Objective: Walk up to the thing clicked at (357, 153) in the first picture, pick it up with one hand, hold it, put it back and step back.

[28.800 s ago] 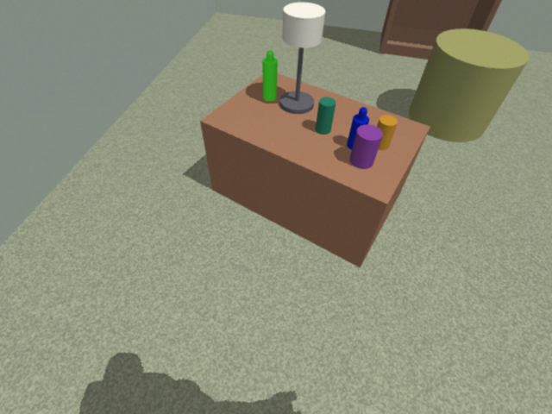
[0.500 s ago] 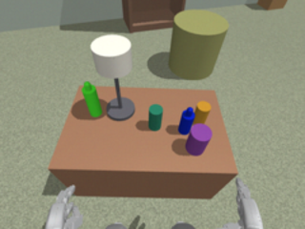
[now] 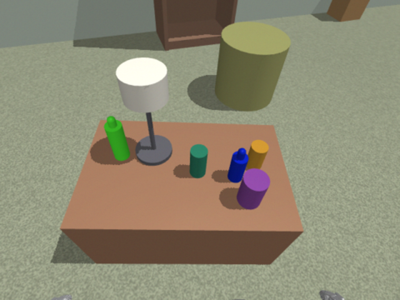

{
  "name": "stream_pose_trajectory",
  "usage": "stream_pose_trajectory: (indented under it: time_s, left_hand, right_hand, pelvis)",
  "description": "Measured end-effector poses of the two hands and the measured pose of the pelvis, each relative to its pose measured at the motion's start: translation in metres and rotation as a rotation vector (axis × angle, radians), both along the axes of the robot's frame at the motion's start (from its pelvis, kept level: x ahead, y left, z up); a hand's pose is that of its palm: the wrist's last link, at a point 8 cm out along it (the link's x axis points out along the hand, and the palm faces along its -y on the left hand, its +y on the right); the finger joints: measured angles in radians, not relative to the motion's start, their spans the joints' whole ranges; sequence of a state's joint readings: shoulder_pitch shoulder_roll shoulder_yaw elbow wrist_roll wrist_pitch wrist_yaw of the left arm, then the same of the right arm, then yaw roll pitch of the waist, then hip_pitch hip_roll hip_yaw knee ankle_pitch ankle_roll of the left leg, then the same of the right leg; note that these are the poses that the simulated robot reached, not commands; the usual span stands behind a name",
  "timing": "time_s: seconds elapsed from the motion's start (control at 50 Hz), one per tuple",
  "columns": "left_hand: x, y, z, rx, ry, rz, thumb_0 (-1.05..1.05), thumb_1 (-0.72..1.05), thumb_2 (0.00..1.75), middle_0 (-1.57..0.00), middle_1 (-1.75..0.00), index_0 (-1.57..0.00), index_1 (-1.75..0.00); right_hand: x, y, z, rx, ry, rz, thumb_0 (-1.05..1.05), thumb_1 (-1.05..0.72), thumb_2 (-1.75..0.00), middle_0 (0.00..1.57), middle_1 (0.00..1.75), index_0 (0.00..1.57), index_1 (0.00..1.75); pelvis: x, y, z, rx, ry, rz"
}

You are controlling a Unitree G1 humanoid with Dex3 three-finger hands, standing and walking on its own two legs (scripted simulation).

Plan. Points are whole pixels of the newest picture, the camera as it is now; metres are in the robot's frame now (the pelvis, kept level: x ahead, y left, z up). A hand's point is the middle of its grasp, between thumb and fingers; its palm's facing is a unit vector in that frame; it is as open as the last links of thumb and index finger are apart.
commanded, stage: stand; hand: right
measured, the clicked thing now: (252, 189) +0.49 -0.20 -0.26
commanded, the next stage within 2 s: none
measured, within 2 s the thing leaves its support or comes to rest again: neither
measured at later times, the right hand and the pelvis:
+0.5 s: hand out of the picture +0.05 -0.24 -0.12, palm faces +0.00 +0.93 -0.36, open 7.4 cm; pelvis -0.01 +0.01 +0.03, yaw +0 degrees
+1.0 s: hand out of the picture +0.04 -0.24 -0.12, palm faces -0.01 +0.94 -0.35, open 7.4 cm; pelvis -0.01 +0.01 +0.03, yaw +0 degrees
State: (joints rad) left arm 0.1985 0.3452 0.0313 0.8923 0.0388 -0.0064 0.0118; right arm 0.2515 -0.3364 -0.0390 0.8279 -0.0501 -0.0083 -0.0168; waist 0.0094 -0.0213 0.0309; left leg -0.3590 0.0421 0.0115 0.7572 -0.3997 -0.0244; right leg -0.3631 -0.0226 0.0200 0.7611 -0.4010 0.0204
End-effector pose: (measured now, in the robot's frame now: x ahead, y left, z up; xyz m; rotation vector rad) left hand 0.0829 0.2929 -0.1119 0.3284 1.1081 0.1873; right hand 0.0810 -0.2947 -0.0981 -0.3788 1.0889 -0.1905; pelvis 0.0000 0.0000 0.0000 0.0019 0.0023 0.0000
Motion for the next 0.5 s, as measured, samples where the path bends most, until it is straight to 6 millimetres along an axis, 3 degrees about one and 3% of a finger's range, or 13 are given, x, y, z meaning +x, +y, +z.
stream_pose_trajectory:
  time_s: [0.08, 0.18, 0.5]
  left_hand:
    - [-0.016, 0.001, 0.000, -0.013, 0.062, 0.030, 0.01, 0.91, 0.90, -0.20, -0.30, -0.20, -0.30]
    - [-0.029, -0.002, 0.001, -0.039, 0.113, 0.045, 0.01, 0.91, 0.90, -0.20, -0.30, -0.20, -0.30]
    - [-0.039, 0.000, 0.012, -0.048, 0.128, 0.051, 0.01, 0.91, 0.90, -0.20, -0.30, -0.20, -0.30]
  right_hand:
    - [-0.017, 0.000, 0.002, 0.002, 0.065, -0.032, 0.00, -0.64, -0.84, 0.20, 0.29, 0.20, 0.30]
    - [-0.031, 0.006, 0.006, 0.012, 0.112, -0.064, 0.00, -0.80, -0.88, 0.21, 0.30, 0.20, 0.30]
    - [-0.040, 0.012, 0.014, 0.034, 0.129, -0.083, 0.00, -0.90, -0.90, 0.21, 0.30, 0.20, 0.30]
  pelvis:
    - [0.001, 0.001, 0.008, -0.003, -0.018, -0.003]
    - [0.001, 0.003, 0.019, -0.006, -0.040, -0.008]
    - [-0.011, 0.007, 0.032, -0.004, -0.072, -0.006]
